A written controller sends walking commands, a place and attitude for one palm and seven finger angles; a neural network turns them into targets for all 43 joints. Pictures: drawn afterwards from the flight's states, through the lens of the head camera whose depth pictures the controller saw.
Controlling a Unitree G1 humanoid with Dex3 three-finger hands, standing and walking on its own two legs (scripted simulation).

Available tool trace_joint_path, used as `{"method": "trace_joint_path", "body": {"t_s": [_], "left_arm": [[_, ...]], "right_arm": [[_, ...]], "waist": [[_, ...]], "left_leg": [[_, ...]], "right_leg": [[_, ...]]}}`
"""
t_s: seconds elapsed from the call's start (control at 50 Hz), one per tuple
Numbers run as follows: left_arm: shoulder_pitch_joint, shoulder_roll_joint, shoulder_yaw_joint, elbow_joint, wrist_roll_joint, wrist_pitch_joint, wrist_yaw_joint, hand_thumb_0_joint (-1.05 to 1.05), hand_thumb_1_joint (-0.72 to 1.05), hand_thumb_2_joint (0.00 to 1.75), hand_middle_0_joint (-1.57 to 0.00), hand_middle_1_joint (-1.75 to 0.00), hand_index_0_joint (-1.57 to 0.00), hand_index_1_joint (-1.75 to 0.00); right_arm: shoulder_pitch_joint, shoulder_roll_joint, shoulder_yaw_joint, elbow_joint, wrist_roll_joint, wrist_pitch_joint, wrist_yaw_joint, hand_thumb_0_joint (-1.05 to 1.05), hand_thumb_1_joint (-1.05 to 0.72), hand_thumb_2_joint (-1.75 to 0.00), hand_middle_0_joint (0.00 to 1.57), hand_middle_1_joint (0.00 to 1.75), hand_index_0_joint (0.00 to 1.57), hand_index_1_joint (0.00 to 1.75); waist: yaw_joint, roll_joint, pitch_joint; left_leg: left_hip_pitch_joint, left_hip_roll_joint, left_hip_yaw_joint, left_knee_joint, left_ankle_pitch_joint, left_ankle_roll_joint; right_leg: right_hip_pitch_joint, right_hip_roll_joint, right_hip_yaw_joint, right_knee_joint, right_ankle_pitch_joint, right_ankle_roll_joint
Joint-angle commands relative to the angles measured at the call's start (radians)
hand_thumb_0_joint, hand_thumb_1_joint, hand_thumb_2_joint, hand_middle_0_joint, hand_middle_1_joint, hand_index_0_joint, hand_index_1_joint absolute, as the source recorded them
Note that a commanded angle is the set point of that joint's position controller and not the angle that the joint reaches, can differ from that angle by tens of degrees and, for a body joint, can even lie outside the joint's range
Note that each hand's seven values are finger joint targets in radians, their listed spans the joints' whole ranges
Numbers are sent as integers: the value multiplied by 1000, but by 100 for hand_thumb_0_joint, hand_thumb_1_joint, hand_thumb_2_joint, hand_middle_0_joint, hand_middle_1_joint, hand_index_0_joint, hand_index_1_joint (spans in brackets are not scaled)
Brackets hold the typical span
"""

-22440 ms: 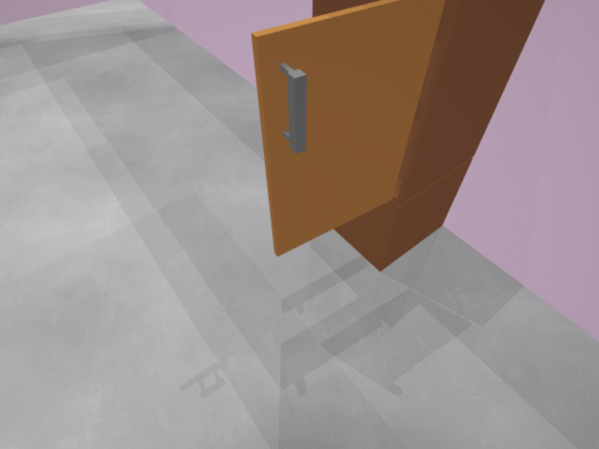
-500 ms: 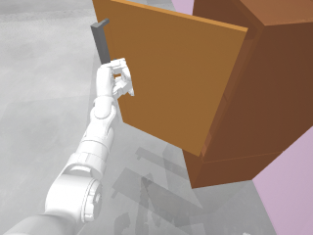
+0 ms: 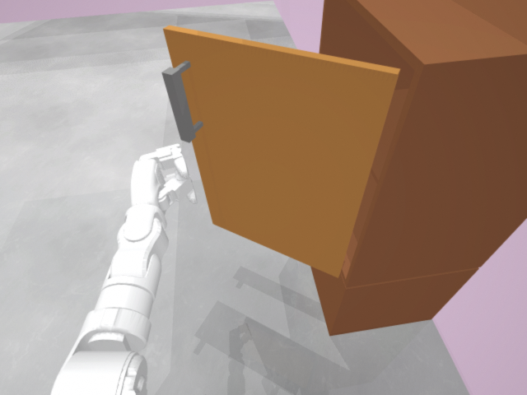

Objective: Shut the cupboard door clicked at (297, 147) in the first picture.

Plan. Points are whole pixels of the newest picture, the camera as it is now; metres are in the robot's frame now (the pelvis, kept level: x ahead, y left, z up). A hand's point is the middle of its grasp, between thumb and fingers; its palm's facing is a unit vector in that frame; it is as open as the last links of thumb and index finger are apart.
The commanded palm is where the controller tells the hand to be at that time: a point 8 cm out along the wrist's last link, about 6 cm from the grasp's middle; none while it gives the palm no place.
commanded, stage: draw the hand back to the body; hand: left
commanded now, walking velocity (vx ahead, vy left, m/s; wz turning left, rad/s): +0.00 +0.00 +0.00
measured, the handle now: (186, 102) +0.63 +0.17 +0.13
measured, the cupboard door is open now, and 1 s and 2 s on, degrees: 54 54 54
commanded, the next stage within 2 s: step back with the hand held close in 1.28 s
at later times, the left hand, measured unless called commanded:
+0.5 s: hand (92, 253) +0.26 +0.21 +0.15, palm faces +0.27 -0.93 -0.25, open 3.4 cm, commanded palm +0.23 +0.25 +0.17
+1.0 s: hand out of the picture +0.18 +0.31 +0.18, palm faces +0.50 -0.74 -0.45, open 6.8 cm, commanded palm +0.14 +0.33 +0.19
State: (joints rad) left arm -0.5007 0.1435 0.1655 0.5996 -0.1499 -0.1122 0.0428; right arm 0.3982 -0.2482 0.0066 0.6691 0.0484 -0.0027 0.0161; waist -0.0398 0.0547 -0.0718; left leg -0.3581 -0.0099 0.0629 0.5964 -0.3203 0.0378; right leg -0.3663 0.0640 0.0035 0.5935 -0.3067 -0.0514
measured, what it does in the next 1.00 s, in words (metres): stands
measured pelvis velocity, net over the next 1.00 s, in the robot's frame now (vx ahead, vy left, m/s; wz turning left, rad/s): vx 0.01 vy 0.03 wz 0.06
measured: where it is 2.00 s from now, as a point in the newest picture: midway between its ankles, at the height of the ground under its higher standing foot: outside the picture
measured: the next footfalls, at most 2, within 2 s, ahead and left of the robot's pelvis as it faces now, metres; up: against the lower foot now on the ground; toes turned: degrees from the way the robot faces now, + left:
none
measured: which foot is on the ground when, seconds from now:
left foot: down 0.00-1.00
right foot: down 0.00-1.00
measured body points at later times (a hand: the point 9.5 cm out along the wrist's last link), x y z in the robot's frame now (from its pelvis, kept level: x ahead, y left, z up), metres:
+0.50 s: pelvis +0.00 +0.01 +0.02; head +0.00 -0.01 +0.46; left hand +0.24 +0.26 +0.16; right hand +0.23 -0.18 -0.06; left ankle -0.01 +0.10 -0.73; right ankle +0.00 -0.08 -0.73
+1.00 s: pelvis +0.01 +0.03 +0.02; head +0.00 +0.00 +0.46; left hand +0.15 +0.34 +0.20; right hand +0.21 -0.19 -0.08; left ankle -0.01 +0.10 -0.73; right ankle +0.00 -0.08 -0.73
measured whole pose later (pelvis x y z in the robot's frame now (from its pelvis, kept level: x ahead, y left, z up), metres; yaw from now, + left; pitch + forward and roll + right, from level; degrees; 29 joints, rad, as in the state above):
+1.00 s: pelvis +0.01 +0.03 +0.02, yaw +3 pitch -3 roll -1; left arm 0.50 0.37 0.37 -0.41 -0.07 -0.07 0.10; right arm 0.20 -0.26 0.01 0.62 0.02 -0.02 -0.05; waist 0.07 0.09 -0.01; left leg -0.10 -0.05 0.02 0.41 -0.26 0.07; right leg -0.07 0.02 -0.03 0.37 -0.24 -0.02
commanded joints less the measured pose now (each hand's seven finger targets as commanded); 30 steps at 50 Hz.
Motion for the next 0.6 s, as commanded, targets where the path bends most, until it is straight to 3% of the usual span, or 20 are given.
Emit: {"method": "trace_joint_path", "body": {"t_s": [0.0,0.04,0.08,0.14,0.16,0.18,0.2,0.22,0.24,0.36,0.42,0.46,0.52,0.58], "left_arm": [[-505,107,-66,-591,-28,-66,-26,0,90,90,-130,-150,-130,-150],[-384,127,-69,-616,-10,-52,-22,0,90,90,-130,-150,-130,-150],[-250,135,-50,-578,-10,0,-32,0,90,90,-130,-150,-130,-150],[-31,169,6,-521,-32,125,-64,0,90,90,-122,-141,-122,-141],[-2,146,-10,-546,-44,166,-81,0,90,90,-119,-138,-119,-138],[21,168,15,-574,-56,204,-92,0,90,90,-116,-135,-116,-135],[31,207,-65,-737,23,96,-55,0,90,90,-113,-132,-113,-132],[133,211,-33,-679,30,71,-35,0,90,90,-111,-129,-111,-129],[170,206,-44,-697,29,68,-30,0,90,90,-108,-126,-108,-126],[122,281,-20,-989,67,28,16,0,90,90,-92,-108,-92,-108],[195,280,-12,-1048,78,21,40,0,90,90,-83,-99,-83,-99],[277,293,8,-1060,79,23,48,0,90,90,-78,-93,-78,-93],[459,268,22,-1026,74,32,45,0,90,90,-69,-84,-69,-84],[604,285,73,-1010,70,34,38,0,90,90,-61,-75,-61,-75]], "right_arm": [[-197,-100,-38,-191,13,-103,-46,0,-90,-90,20,30,20,30],[-208,-100,-33,-182,11,-112,-54,0,-90,-90,20,30,20,30],[-232,-99,-24,-176,14,-112,-54,0,-90,-90,20,30,20,30],[-268,-107,-16,-191,24,-81,-56,0,-90,-90,20,30,20,30],[-289,-103,-8,-206,29,-70,-55,0,-90,-90,20,30,20,30],[-308,-103,-6,-217,33,-60,-59,0,-90,-90,20,30,20,30],[-325,-75,1,-229,7,-56,-65,0,-90,-90,20,30,20,30],[-332,-79,0,-217,1,-47,-67,0,-90,-90,20,30,20,30],[-344,-79,5,-226,2,-36,-67,0,-90,-90,20,30,20,30],[-354,-70,16,-237,-14,-22,-76,0,-90,-90,20,30,20,30],[-347,-66,19,-227,-24,-35,-79,0,-90,-90,20,30,20,30],[-349,-70,21,-225,-28,-35,-80,0,-90,-90,20,30,20,30],[-357,-71,16,-228,-31,-23,-77,0,-90,-90,20,30,20,30],[-359,-73,9,-231,-31,-6,-73,0,-90,-90,20,30,20,30]], "waist": [[19,-14,-314],[27,10,-264],[43,-21,-224],[73,-104,-162],[72,-117,-151],[81,-128,-137],[51,-135,-42],[60,-147,-17],[65,-144,-6],[49,55,-121],[52,104,-141],[58,57,-141],[69,-49,-76],[82,-92,-27]], "left_leg": [[238,7,-46,-67,275,18],[241,9,-56,-82,261,14],[218,6,-58,-103,234,10],[168,-5,-47,-129,198,8],[166,-8,-44,-137,192,9],[163,-10,-44,-141,189,8],[162,-7,-60,-175,182,8],[159,-2,-65,-181,156,7],[152,-3,-65,-184,154,10],[309,3,-72,-218,231,6],[353,7,-90,-233,284,-5],[355,7,-92,-238,314,-3],[329,15,-94,-246,351,-6],[291,18,-91,-251,360,-9]], "right_leg": [[135,-31,-1,-100,339,35],[120,-33,-8,-107,297,32],[131,-38,-11,-118,276,32],[182,-51,-6,-150,264,40],[190,-57,-4,-158,267,45],[199,-58,-3,-165,268,44],[176,-81,31,-212,250,57],[177,-79,32,-225,211,57],[189,-85,37,-235,207,58],[253,-71,26,-259,246,32],[278,-62,4,-251,270,21],[296,-62,3,-258,296,22],[302,-58,-9,-255,325,26],[310,-63,-11,-258,332,29]]}}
